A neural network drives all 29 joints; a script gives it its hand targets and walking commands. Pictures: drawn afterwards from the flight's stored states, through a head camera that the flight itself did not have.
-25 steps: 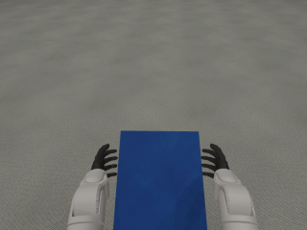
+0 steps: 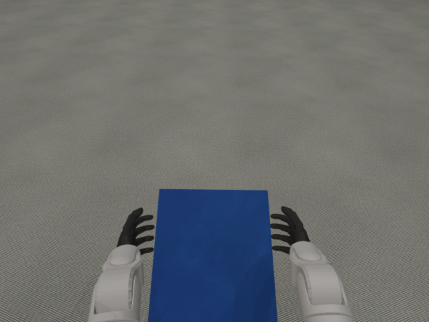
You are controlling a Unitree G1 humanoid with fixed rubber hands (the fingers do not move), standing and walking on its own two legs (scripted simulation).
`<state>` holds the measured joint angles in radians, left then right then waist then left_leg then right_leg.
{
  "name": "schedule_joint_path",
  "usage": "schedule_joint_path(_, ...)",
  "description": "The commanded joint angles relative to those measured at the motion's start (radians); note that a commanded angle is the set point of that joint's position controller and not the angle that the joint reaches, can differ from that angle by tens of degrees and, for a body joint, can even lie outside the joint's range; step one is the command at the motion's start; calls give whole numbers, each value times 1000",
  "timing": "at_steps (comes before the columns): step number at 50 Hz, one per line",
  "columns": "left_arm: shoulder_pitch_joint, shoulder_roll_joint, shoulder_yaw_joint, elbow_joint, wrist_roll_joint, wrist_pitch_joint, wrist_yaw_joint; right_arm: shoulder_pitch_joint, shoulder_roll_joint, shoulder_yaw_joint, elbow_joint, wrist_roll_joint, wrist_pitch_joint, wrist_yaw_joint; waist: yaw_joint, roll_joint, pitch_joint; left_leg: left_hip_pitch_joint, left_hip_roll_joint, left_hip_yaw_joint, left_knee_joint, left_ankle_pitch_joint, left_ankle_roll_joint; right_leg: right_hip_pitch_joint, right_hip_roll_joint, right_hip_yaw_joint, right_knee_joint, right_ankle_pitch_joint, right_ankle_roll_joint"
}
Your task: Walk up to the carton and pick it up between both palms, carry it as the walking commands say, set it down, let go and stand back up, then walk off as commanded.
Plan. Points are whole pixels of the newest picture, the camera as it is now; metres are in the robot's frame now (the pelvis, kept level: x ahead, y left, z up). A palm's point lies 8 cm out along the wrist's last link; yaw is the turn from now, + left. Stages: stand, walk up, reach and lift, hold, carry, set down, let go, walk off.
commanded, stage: hold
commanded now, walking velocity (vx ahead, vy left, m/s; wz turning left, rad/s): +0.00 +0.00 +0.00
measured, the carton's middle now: (212, 260) +0.29 +0.03 -0.07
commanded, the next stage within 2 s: set down in 0.48 s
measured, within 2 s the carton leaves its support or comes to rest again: neither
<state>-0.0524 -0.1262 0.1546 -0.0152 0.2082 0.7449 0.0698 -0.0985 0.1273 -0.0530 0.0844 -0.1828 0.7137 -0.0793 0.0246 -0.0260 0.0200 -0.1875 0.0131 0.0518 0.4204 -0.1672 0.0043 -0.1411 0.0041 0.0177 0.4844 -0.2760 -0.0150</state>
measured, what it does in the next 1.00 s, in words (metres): stands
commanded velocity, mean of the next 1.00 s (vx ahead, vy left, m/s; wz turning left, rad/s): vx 0.00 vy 0.00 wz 0.00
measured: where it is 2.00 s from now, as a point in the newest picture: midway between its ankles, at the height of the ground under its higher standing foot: outside the picture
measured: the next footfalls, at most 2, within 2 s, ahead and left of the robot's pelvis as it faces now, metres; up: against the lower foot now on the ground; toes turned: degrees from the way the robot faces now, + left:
none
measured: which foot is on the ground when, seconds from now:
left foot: down 0.00-1.00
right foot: down 0.00-1.00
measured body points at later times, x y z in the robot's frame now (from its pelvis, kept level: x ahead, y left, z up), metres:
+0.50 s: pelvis -0.02 +0.03 +0.00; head -0.07 +0.03 +0.45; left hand +0.28 +0.20 +0.06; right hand +0.30 -0.12 +0.06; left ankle +0.04 +0.13 -0.74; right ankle -0.01 -0.11 -0.74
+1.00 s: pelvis -0.01 -0.01 +0.00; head +0.01 -0.01 +0.44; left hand +0.29 +0.19 -0.01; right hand +0.32 -0.13 -0.02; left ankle +0.04 +0.12 -0.74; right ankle +0.00 -0.11 -0.74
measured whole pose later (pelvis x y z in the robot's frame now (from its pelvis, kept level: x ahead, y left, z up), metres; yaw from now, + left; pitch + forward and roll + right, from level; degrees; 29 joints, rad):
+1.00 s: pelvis -0.01 -0.01 +0.00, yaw +1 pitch +1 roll +1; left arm -0.36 -0.18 0.42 0.39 0.38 0.52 -0.04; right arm -0.38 0.19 -0.36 0.49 -0.36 0.47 0.02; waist 0.07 -0.02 0.04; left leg -0.32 0.02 0.03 0.46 -0.15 -0.01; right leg -0.28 0.03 0.02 0.54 -0.27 -0.03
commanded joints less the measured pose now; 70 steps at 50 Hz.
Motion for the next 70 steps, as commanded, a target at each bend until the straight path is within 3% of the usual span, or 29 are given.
schedule_joint_path(1, -392, -583, -422, -46, -182, -13, -196, -441, 666, 458, -25, 179, -40, 216, 61, 21, -194, 161, -94, -76, -21, 126, 43, -17, 20, 134, -104, 165, -29)
schedule_joint_path(4, -484, -660, -448, 19, -197, 7, -221, -477, 683, 394, 54, 146, -42, 233, -3, 12, -137, 212, -88, -80, -37, 34, 29, -81, 21, 127, -121, 50, -53)
schedule_joint_path(8, -577, -794, -451, 100, -202, 20, -243, -583, 737, 365, 116, 144, -45, 277, -19, 25, -126, 234, -73, -97, -60, -22, 15, -104, 33, 114, -114, -6, -65)
schedule_joint_path(16, -689, -969, -401, 236, -183, 31, -271, -745, 833, 348, 223, 153, -41, 373, 9, 63, -136, 223, -40, -122, -138, -92, 9, -59, 76, 97, -101, -5, -50)
schedule_joint_path(24, -769, -981, -354, 293, -171, 29, -288, -808, 858, 289, 303, 133, -50, 408, 16, 42, -143, 296, -43, -106, -136, -105, 6, -107, 78, 102, -156, -33, -52)
schedule_joint_path(25, -708, -983, -330, 330, -129, 29, -280, -752, 897, 291, 326, 129, -49, 428, 104, 59, -155, 327, -25, -196, -145, -16, 14, -58, 88, 102, -130, 7, -50)
schedule_joint_path(30, -754, -977, -316, 356, -129, -12, -307, -752, 853, 210, 341, 76, -92, 417, 36, 46, -126, 370, -51, -155, -103, 28, 3, -139, 67, 118, -183, -26, -68)
schedule_joint_path(33, -774, -965, -306, 376, -117, -43, -324, -739, 856, 175, 369, 44, -119, 401, 17, 46, -127, 355, -58, -143, -81, 34, 0, -170, 55, 116, -184, -30, -70)
schedule_joint_path(40, -761, -907, -230, 449, -54, -143, -334, -747, 874, 136, 428, 11, -193, 371, 36, 20, -163, 273, -70, -130, -35, 63, 15, -206, 48, 109, -145, -15, -44)
schedule_joint_path(51, -707, -770, -169, 468, 0, -300, -350, -672, 924, 147, 458, -11, -312, 308, 79, -25, -310, 53, -92, -106, 93, 200, 48, -244, 57, 124, -41, 180, 2)
schedule_joint_path(59, -719, -762, -197, 473, 6, -395, -360, -678, 891, 144, 467, -30, -409, 291, 54, -4, -439, -90, -104, -101, 177, 228, 46, -322, 73, 106, 51, 242, 2)
schedule_joint_path(70, -778, -819, -226, 507, 21, -453, -352, -762, 852, 163, 467, -44, -466, 326, 41, 12, -605, -264, -113, -103, 310, 236, 29, -539, 108, 58, 214, 224, -6)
